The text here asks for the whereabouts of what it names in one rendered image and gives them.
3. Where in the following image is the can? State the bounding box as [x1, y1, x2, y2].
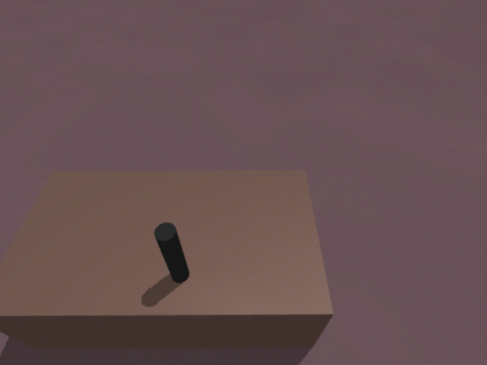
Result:
[154, 223, 189, 283]

